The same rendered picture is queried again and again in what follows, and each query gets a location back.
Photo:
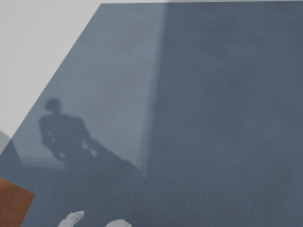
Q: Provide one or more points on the left robot hand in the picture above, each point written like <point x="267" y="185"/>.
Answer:
<point x="72" y="219"/>

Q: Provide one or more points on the cupboard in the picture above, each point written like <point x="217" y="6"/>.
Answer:
<point x="14" y="204"/>

